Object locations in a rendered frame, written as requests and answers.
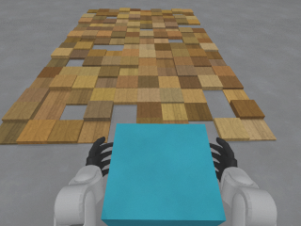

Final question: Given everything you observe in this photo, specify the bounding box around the robot left hand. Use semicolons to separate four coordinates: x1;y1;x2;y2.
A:
86;137;114;177

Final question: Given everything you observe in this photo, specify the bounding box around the carton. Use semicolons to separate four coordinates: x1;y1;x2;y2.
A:
101;123;226;226

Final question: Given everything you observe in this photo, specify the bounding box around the robot right hand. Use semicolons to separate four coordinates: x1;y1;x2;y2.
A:
209;137;238;182

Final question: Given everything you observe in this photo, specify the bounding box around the robot right forearm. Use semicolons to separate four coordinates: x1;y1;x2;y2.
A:
220;167;277;226

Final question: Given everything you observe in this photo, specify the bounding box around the robot left forearm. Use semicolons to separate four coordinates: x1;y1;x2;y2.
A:
54;165;104;226

